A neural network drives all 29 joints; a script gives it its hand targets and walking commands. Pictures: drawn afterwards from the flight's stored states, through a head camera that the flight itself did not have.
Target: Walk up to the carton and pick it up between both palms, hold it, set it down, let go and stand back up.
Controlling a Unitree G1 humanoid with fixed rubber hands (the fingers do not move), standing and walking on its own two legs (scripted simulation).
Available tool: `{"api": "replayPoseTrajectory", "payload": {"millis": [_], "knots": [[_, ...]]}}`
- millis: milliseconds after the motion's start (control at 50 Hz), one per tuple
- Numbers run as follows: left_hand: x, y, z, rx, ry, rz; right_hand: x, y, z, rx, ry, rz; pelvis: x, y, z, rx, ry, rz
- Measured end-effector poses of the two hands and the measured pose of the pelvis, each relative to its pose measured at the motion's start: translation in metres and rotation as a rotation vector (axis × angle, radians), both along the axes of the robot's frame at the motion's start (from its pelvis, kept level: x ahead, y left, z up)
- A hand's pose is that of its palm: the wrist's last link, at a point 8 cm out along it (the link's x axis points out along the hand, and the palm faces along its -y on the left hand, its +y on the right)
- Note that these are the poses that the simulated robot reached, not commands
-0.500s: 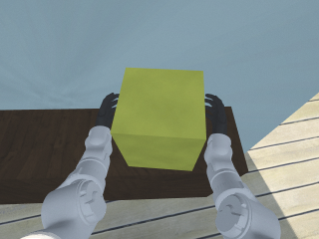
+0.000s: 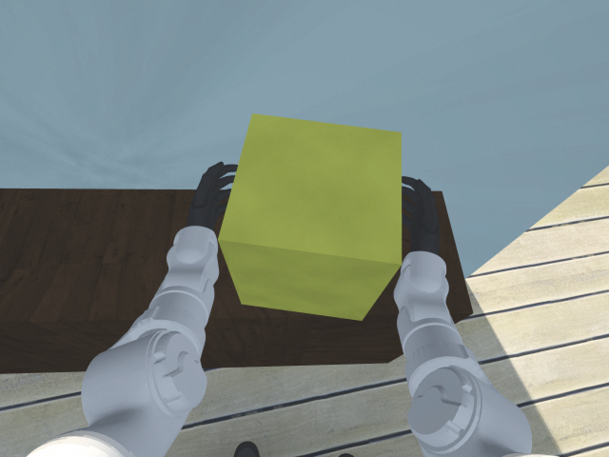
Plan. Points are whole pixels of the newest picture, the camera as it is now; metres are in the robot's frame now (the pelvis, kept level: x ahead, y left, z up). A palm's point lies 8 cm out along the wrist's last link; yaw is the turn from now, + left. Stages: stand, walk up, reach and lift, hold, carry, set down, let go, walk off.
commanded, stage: set down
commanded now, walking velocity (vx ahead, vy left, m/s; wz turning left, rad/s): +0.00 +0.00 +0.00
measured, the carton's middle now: (312, 227) +0.45 +0.00 -0.06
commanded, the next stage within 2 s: none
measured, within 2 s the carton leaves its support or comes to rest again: neither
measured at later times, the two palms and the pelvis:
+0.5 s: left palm (206, 221) +0.43 +0.15 -0.01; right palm (423, 241) +0.40 -0.15 +0.00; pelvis +0.00 +0.00 +0.00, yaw +0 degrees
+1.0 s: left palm (206, 221) +0.43 +0.15 -0.01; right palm (423, 242) +0.40 -0.15 +0.00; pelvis -0.01 +0.00 +0.00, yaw +0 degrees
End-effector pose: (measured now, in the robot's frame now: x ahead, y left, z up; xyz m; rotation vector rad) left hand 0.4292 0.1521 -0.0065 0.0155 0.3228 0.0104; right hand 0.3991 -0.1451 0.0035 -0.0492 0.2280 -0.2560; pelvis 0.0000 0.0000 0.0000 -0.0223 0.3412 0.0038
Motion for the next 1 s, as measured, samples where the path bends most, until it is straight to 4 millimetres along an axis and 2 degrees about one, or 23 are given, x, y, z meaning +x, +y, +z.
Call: {"api": "replayPoseTrajectory", "payload": {"millis": [440, 1000], "knots": [[-0.0006, -0.0026, -0.0009, -0.001, -0.007, 0.006, 0.0001, -0.0026, -0.0025, -0.013, 0.008, 0.007, 0.0023, -0.0036, -0.0021, 0.001, -0.003, 0.007], [-0.0003, -0.0027, -0.0020, 0.004, -0.021, 0.006, 0.0000, -0.0027, -0.0037, -0.015, -0.001, 0.008, -0.0060, -0.0005, -0.0048, 0.000, 0.009, -0.007]]}}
